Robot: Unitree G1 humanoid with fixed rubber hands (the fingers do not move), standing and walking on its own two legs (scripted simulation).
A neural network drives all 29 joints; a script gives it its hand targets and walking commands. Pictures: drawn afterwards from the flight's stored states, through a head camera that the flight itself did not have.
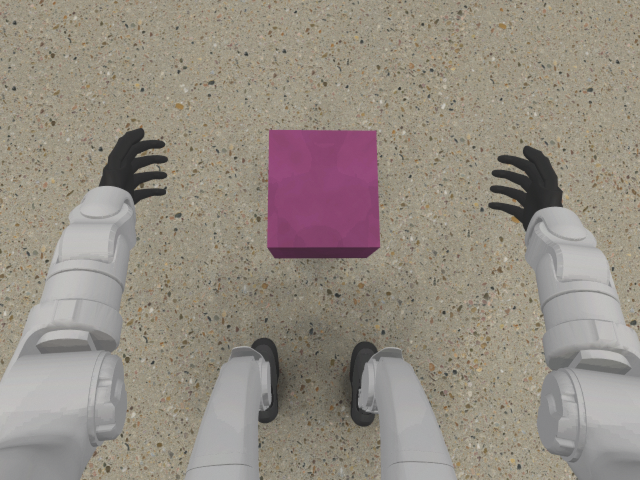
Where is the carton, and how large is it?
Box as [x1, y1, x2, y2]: [267, 130, 379, 257]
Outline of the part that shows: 269,130 267,247 273,256 366,257 378,248 379,227 375,131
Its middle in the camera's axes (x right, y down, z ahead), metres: +0.00 -0.10 +0.99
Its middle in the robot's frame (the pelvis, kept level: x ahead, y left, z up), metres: +0.56 -0.02 -0.59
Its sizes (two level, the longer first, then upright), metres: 0.277 0.251 0.204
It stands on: the floor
